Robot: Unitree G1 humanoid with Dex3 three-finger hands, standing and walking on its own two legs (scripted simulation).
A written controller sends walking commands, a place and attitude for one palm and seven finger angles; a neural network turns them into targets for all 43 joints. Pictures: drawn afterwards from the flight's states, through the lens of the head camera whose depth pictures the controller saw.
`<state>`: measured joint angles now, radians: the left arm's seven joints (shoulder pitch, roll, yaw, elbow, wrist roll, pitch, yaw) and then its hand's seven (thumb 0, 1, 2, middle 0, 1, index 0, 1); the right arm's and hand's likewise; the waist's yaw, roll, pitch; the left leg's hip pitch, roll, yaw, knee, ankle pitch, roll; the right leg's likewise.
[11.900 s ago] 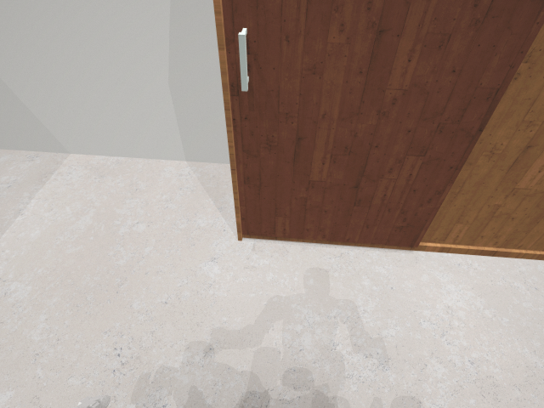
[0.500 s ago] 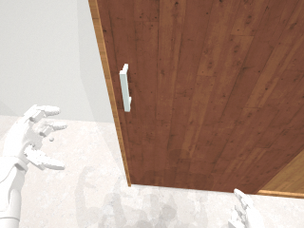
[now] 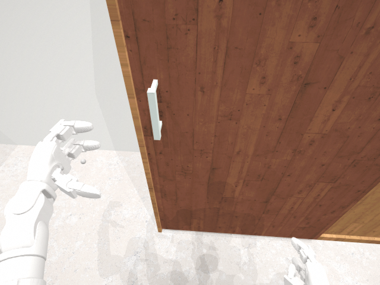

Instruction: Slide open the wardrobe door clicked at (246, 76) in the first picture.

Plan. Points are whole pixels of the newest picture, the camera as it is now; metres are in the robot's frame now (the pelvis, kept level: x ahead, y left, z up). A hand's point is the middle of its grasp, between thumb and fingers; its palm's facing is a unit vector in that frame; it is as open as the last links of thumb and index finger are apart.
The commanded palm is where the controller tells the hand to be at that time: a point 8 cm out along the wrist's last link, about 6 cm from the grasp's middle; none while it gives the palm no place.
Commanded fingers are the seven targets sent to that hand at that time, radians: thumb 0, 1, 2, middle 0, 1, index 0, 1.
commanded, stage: move the hooked fingers beside the handle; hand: left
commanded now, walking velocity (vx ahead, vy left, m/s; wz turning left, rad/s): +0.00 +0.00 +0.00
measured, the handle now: (156, 111) +0.49 +0.14 +0.11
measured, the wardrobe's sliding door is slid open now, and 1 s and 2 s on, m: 0.00 0.00 0.00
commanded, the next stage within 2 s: feel for the door with the fingertips in 2.00 s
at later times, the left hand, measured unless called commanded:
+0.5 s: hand (101, 145) +0.35 +0.22 +0.12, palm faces +0.06 -1.00 +0.00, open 14.0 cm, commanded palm +0.33 +0.27 +0.12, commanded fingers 0.00 -0.50 0.30 -0.30 -1.20 -0.30 -1.20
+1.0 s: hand (120, 125) +0.42 +0.20 +0.12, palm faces +0.04 -1.00 +0.01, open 14.0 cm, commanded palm +0.39 +0.25 +0.12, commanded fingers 0.00 -0.50 0.30 -0.30 -1.20 -0.30 -1.20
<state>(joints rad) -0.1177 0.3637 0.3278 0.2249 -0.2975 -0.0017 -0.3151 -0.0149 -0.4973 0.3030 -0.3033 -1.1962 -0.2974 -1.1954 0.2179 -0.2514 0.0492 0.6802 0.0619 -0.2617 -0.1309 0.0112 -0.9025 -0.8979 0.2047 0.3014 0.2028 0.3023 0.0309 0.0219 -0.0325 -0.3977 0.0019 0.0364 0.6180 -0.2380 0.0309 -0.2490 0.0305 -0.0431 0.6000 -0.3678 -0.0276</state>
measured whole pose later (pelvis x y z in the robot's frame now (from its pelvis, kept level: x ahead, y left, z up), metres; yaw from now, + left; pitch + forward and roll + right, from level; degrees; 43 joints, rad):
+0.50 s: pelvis +0.00 +0.00 +0.00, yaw +0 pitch +2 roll -1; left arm -0.31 0.36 0.29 0.43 -0.25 0.00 -0.25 -0.01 -0.50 0.30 -0.30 -1.20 -0.30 -1.20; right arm 0.25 -0.25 0.04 0.71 0.06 -0.21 -0.12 0.01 -0.90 -0.90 0.20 0.30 0.20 0.30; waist 0.00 0.02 -0.05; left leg -0.43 0.00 0.04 0.62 -0.23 0.03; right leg -0.28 0.03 -0.04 0.60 -0.36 -0.03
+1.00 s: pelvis +0.00 +0.00 -0.01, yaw +0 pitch +6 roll -1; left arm -0.55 0.38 0.28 0.69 -0.21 -0.10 -0.22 -0.01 -0.50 0.30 -0.30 -1.20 -0.30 -1.20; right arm 0.30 -0.26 0.02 0.74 0.06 -0.17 -0.09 0.01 -0.90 -0.90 0.20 0.30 0.20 0.30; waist -0.04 0.01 -0.05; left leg -0.52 0.01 0.03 0.68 -0.26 0.03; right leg -0.37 0.04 -0.04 0.65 -0.39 -0.03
